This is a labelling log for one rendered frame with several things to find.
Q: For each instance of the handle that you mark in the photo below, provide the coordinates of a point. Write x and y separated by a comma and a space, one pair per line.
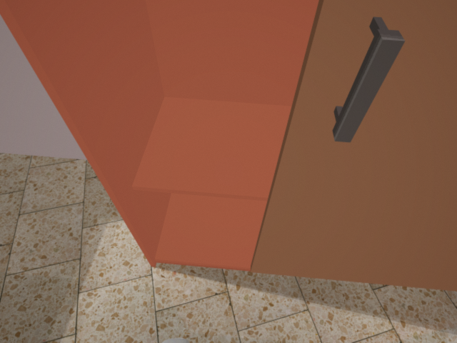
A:
379, 58

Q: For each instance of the wardrobe door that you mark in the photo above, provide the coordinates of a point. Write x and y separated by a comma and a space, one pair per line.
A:
381, 209

